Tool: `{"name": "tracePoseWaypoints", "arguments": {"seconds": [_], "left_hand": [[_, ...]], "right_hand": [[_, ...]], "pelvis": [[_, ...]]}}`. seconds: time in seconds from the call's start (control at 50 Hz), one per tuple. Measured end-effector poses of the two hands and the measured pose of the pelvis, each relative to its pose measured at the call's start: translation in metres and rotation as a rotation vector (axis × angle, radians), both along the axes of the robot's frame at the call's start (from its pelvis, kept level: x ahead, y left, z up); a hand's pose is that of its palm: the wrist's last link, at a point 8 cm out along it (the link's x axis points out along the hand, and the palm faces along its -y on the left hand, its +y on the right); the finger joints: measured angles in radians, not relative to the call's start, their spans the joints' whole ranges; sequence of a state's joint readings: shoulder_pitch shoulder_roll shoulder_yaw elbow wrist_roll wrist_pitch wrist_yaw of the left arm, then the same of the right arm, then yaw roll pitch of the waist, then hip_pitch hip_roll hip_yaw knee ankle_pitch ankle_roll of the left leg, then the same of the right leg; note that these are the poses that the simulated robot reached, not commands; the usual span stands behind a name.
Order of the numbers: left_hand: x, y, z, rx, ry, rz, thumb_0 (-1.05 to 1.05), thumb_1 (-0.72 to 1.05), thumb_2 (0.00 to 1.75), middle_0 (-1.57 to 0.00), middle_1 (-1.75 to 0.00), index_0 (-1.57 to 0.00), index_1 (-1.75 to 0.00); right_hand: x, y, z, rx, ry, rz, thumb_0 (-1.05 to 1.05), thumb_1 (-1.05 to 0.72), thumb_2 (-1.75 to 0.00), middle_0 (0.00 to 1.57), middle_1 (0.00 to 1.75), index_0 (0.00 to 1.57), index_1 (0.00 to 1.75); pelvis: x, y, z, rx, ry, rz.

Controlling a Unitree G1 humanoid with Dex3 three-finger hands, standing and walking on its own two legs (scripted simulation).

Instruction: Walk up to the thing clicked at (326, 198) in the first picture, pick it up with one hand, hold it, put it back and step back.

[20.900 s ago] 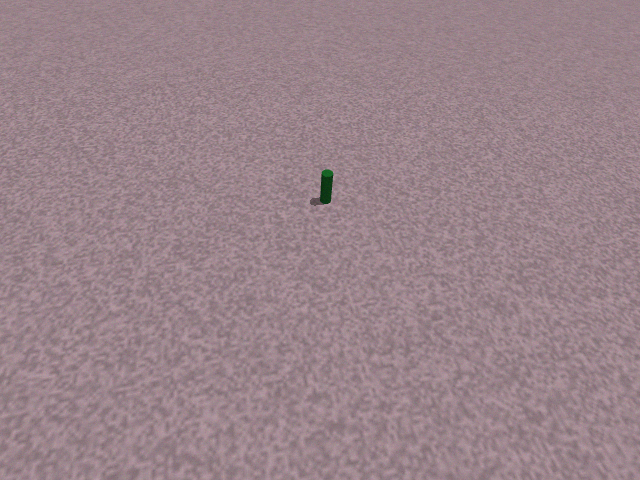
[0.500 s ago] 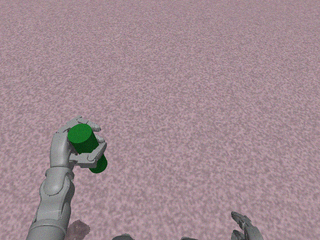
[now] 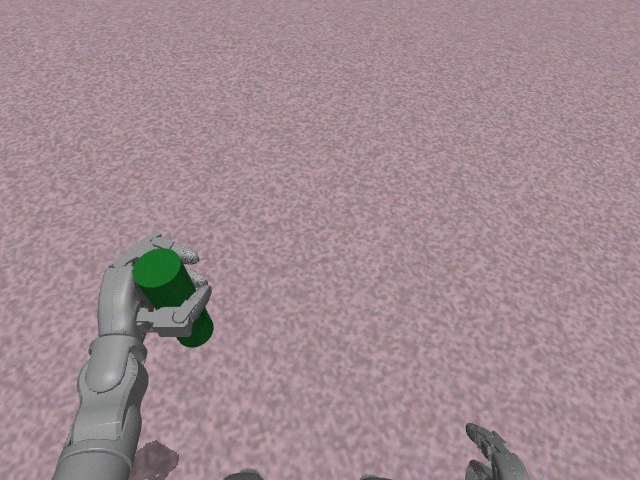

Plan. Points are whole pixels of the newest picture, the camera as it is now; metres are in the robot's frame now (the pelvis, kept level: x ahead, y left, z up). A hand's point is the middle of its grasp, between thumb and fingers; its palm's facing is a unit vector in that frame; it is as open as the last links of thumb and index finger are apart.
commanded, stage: hold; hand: left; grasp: from the side
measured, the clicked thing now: (178, 302) +0.33 +0.18 +0.02
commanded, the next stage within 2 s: crouch in 0.76 s
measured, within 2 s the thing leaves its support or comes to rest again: neither
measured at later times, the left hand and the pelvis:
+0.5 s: hand (174, 287) +0.33 +0.18 +0.06, palm faces +0.08 -1.00 -0.02, open 7.1 cm; pelvis +0.00 +0.01 +0.00, yaw +0 degrees
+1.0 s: hand (175, 289) +0.33 +0.18 +0.05, palm faces +0.10 -1.00 -0.02, open 7.1 cm; pelvis +0.00 +0.01 +0.00, yaw +0 degrees
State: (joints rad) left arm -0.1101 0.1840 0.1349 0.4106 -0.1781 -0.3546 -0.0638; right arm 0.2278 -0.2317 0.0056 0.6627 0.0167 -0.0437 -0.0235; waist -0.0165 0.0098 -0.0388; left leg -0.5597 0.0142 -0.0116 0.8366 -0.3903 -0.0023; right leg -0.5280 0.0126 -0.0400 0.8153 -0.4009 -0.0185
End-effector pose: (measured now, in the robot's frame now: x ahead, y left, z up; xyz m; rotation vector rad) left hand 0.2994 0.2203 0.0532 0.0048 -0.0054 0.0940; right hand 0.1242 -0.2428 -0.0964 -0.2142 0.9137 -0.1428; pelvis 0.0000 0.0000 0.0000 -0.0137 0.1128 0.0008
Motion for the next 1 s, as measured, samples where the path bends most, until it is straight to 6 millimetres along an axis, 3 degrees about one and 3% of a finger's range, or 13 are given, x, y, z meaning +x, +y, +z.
{"name": "tracePoseWaypoints", "arguments": {"seconds": [0.7, 1.0], "left_hand": [[0.0066, 0.0083, 0.0065, 0.015, -0.016, -0.013, 0.02, -0.08, 1.13, -0.90, -1.11, -0.91, -1.11], [0.0043, 0.0067, -0.0013, 0.017, 0.000, 0.002, 0.02, -0.07, 1.13, -0.90, -1.10, -0.91, -1.11]], "right_hand": [[-0.0029, 0.0088, -0.0008, 0.009, 0.000, -0.007, 0.01, -0.91, -0.91, 0.20, 0.30, 0.20, 0.30], [-0.0054, 0.0099, -0.0021, 0.012, 0.002, -0.005, 0.01, -0.90, -0.90, 0.20, 0.30, 0.20, 0.30]], "pelvis": [[0.0013, 0.0073, -0.0012, -0.009, 0.001, 0.000], [-0.0023, 0.0073, -0.0027, -0.009, 0.011, -0.001]]}}
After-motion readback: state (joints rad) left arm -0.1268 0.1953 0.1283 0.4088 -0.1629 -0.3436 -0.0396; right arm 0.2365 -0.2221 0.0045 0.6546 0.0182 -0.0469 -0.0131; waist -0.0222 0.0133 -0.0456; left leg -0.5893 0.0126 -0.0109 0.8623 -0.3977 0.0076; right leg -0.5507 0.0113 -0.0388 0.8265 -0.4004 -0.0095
